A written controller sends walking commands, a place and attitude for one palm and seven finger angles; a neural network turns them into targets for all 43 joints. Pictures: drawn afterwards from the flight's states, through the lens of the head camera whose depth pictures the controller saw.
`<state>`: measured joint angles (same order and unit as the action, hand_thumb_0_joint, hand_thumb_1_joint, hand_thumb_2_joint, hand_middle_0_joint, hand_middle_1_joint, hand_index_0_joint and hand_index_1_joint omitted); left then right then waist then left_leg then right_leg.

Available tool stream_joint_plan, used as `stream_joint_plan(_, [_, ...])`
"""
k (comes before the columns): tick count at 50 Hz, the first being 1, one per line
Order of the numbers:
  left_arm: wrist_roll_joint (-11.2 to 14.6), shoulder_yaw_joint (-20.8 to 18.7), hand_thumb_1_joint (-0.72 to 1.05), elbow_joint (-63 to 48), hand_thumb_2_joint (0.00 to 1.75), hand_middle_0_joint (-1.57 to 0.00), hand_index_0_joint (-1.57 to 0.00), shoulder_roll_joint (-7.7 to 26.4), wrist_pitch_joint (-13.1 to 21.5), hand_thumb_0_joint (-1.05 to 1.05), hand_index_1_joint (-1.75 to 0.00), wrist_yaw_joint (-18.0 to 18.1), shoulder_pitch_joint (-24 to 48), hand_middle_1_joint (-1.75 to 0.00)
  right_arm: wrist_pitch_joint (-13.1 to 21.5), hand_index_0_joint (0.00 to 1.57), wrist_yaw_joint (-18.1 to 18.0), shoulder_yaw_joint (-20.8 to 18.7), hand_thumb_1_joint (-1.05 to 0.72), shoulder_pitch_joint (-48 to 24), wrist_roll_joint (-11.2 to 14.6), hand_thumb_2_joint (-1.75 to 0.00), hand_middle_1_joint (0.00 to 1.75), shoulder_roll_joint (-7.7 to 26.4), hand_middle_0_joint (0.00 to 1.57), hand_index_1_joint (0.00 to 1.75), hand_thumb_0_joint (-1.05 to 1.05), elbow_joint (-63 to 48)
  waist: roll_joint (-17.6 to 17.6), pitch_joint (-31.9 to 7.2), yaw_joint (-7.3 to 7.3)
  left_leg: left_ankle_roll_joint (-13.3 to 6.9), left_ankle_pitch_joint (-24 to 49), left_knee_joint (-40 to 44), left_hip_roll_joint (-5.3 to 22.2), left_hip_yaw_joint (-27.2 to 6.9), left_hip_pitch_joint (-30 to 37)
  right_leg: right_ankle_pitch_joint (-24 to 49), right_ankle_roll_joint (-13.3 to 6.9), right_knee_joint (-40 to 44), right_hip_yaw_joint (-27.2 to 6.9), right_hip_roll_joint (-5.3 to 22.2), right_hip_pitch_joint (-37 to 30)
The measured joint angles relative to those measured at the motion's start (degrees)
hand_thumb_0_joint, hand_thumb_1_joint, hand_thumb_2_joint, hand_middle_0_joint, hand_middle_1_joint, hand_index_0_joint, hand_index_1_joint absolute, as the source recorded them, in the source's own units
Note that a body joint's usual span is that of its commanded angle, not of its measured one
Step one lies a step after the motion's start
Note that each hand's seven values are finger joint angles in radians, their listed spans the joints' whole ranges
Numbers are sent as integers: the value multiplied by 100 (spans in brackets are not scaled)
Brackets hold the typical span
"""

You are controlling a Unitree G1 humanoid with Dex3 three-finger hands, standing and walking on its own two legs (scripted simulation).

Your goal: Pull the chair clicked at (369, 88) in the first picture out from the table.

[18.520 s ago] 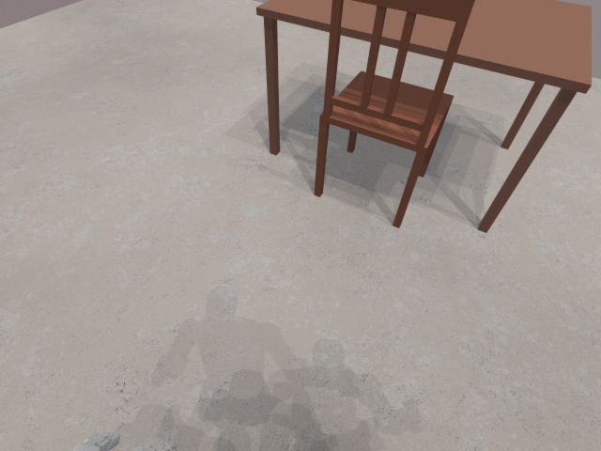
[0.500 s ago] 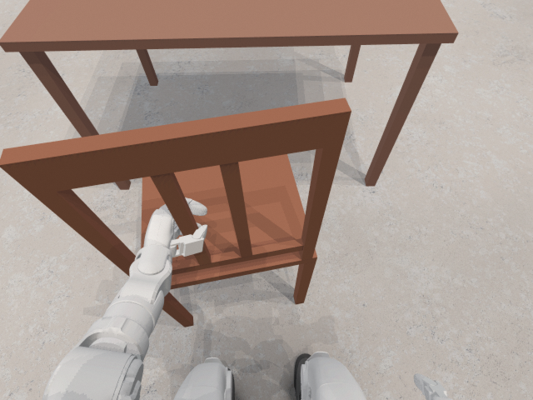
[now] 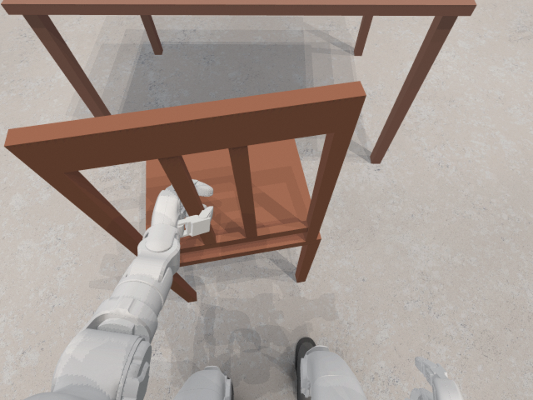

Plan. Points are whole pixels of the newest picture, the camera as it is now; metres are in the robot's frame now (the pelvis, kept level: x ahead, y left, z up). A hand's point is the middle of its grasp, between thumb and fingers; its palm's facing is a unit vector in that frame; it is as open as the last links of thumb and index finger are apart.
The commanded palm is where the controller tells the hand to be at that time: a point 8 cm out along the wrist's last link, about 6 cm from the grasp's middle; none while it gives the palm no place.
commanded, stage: step backward, pulling the chair out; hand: left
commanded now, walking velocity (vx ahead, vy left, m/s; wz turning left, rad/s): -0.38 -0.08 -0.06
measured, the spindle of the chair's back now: (194, 206) +0.42 +0.12 -0.06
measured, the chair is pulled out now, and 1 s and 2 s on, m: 0.41 0.54 0.54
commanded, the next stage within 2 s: stop walking, hand still on the chair in 0.48 s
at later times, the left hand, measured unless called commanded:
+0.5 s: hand (191, 264) +0.31 +0.11 -0.05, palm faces -0.08 -0.98 -0.19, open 5.8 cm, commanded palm +0.33 +0.16 -0.05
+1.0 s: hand (189, 292) +0.27 +0.11 -0.05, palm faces -0.06 -0.98 -0.20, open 5.8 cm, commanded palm +0.25 +0.16 -0.03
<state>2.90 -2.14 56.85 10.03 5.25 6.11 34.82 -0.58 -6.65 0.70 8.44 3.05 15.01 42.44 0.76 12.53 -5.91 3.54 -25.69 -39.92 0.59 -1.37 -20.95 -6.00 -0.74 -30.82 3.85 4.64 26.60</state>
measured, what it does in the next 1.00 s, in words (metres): steps on the spot: right foot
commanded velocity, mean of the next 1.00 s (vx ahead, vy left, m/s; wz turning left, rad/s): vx -0.14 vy -0.03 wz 0.00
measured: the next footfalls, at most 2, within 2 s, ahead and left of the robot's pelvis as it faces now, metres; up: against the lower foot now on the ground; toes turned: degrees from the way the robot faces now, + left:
right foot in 0.18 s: +0.07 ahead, -0.12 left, +0.00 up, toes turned -7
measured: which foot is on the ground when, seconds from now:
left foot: down 0.00-1.00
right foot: down 0.00-0.08, up 0.10-0.16, down 0.18-1.00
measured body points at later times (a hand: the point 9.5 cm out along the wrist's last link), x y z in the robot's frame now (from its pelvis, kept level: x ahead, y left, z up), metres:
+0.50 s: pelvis -0.06 +0.02 +0.00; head +0.01 +0.00 +0.44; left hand +0.31 +0.16 -0.04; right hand +0.01 -0.25 -0.14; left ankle +0.00 +0.16 -0.73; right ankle +0.03 -0.11 -0.73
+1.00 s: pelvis -0.03 +0.01 +0.01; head +0.00 -0.01 +0.46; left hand +0.27 +0.16 -0.04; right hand +0.06 -0.25 -0.11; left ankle -0.01 +0.16 -0.73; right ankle +0.03 -0.11 -0.73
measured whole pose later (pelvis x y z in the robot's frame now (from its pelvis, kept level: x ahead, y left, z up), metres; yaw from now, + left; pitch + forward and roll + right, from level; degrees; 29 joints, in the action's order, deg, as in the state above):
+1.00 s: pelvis -0.03 +0.01 +0.01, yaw -6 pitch -1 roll +1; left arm 1.9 1.0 40.2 7.8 3.7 6.3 8.5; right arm 0.2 -7.7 1.3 12.1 2.1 12.7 40.3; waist -0.5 5.0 -1.6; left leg 2.7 -14.3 -27.1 2.9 2.6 -11.8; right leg -9.1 -0.3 -28.8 1.0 1.7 18.9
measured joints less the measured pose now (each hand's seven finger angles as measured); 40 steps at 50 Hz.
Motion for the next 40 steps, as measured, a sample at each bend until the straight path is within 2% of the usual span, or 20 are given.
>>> stream_joint_plan(2, [-4, 112, 62, -166, 72, -22, -50, -47, -105, 8, -145, 8, -62, -121, -89, 21, -55, -26, -90, 7, 4, -90, 30, 128, 20, 30, 0, -81, -60, -66, -41, -75, 885, 758, 116, 118, 284, 57, 72, -11, 28, 17, 87])
stream_joint_plan(3, [-20, 180, 62, -244, 72, -22, -50, -42, -145, 8, -145, 5, -74, -121, -145, 21, -83, -66, -90, -14, -7, -90, 30, 131, 20, 30, 0, -101, -8, -39, -20, -111, 1222, 834, 97, 178, 296, 87, 107, -13, -3, 49, 99])
stream_joint_plan(5, [-40, 287, 63, -372, 71, -21, -50, -19, -170, 7, -145, -8, -178, -121, -267, 21, -93, -136, -90, 17, -49, -90, 30, 67, 20, 30, 0, -180, 136, -28, 133, -133, 1171, 842, 70, 360, 352, -20, 146, -58, -158, 63, 138])
stream_joint_plan(8, [-68, 368, 63, -427, 71, -21, -50, -92, -86, 7, -145, -62, -394, -121, -320, 20, -83, -175, -91, 233, -118, -90, 30, -23, 20, 30, 0, -317, -7, -134, 241, -126, 1015, 788, 190, 349, 283, -744, 114, -714, -135, -63, 47])
stream_joint_plan(9, [-88, 392, 63, -375, 71, -21, -50, -120, -14, 7, -145, -89, -436, -121, -300, 20, -58, -167, -91, 305, -113, -90, 30, -69, 20, 30, 0, -287, -55, -179, 284, -108, 998, 743, 229, 311, 249, -532, 83, -659, -108, -103, -154])
stream_joint_plan(11, [-111, 417, 62, -230, 72, -22, -50, -111, 131, 7, -145, -140, -446, -121, -280, 20, 2, -114, -91, 331, -89, -90, 30, -165, 20, 30, 0, -158, -121, -221, 430, -42, 955, 627, 350, 305, 193, -661, 86, -273, -95, -230, -401])
stream_joint_plan(12, [-92, 411, 61, -151, 73, -23, -50, -89, 188, 7, -145, -146, -421, -121, -275, 20, 17, -82, -90, 278, -74, -90, 30, -204, 20, 30, 0, -87, -165, -188, 446, -8, 965, 619, 413, 298, 194, -647, 63, -211, -84, -293, -427])
stream_joint_plan(15, [-19, 316, 61, 127, 74, -23, -50, -54, 267, 7, -145, -151, -319, -120, -232, 21, 6, -30, -90, 170, -5, -90, 30, -256, 20, 30, 0, 36, -238, -192, 338, 23, 1145, 608, 469, 268, 137, -491, 6, -154, -20, -333, -409])
stream_joint_plan(19, [48, 224, 61, 411, 74, -22, -50, -75, 203, 8, -145, -116, -206, -118, -159, 21, -49, -19, -90, 138, 56, -90, 30, -174, 20, 30, 0, 103, -198, -283, 216, -49, 1135, 599, 349, 303, 65, -415, 69, -213, -75, -218, -300])
stream_joint_plan(22, [59, 212, 62, 511, 73, -21, -50, -83, 198, 8, -145, -104, -252, -118, -105, 21, -100, -25, -90, 247, 29, -90, 30, -129, 20, 30, 0, 66, -97, -393, 256, -119, 1253, 748, 274, 464, 107, -440, 132, -262, -216, -143, -195])
stream_joint_plan(25, [37, 194, 61, 520, 73, -22, -50, -99, 228, 8, -145, -136, -323, -118, -62, 21, -101, -41, -90, 407, 11, -90, 30, -112, 20, 30, 0, 1, -138, -445, 344, -142, 1235, 649, 325, 517, 44, -737, 122, -428, -205, -151, -90])
stream_joint_plan(28, [21, 184, 60, 477, 75, -23, -50, -28, 245, 8, -145, -180, -403, -119, -28, 21, -84, -5, -90, 491, 18, -90, 30, -185, 20, 30, 0, 52, -116, -419, 412, -90, 1160, 467, 383, 522, 41, -367, 103, -451, -187, -179, -117])
stream_joint_plan(30, [35, 162, 59, 440, 76, -25, -50, 22, 246, 8, -145, -187, -475, -119, -6, 21, -75, 20, -90, 524, 33, -90, 30, -227, 20, 30, 1, 81, -130, -434, 426, -47, 1105, 349, 425, 503, 7, -366, 44, -584, -169, -213, -70])
stream_joint_plan(32, [58, 80, 58, 103, 77, -26, -50, 60, 162, 8, -145, -153, -741, -118, -12, 21, -45, 14, -90, 532, 31, -90, 30, -256, 20, 30, 1, 33, -155, -462, 368, -86, 857, 222, 437, 486, -58, -456, -14, -649, -164, -236, -20])
stream_joint_plan(34, [58, 9, 58, -276, 77, -27, -50, 68, 105, 8, -145, -84, -1060, -118, 10, 21, -31, 20, -90, 513, 18, -90, 30, -258, 20, 30, 1, -10, -143, -469, 292, -168, 434, 145, 346, 420, -70, -439, -53, -593, -193, -231, -28])
stream_joint_plan(36, [51, -35, 58, -600, 77, -27, -50, 22, 27, 8, -145, -25, -1341, -118, 56, 21, -31, 40, -90, 503, -16, -90, 30, -215, 20, 30, 1, -21, -160, -481, 220, -246, 319, 223, 242, 319, 62, -371, -58, -460, -186, -236, -108])
stream_joint_plan(40, [-34, 28, 59, -1043, 75, -25, -50, -62, -91, 8, -145, 22, -1743, -120, 114, 21, -68, 59, -90, 502, -72, -90, 30, -163, 20, 30, 1, -53, -111, -480, 230, -171, 1150, 772, 194, 263, 402, -292, -4, -209, -204, -252, -347])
